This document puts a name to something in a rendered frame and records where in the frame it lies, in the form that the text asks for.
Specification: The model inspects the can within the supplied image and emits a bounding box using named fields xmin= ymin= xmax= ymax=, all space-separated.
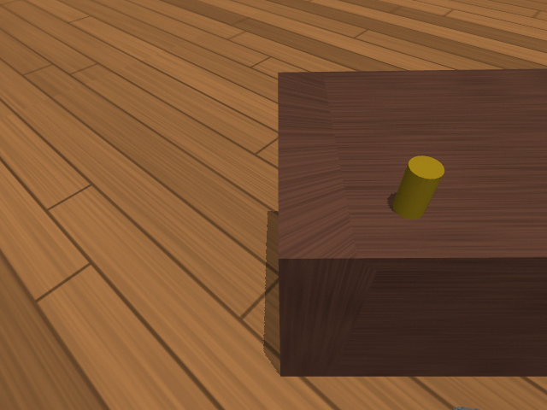
xmin=393 ymin=155 xmax=444 ymax=220

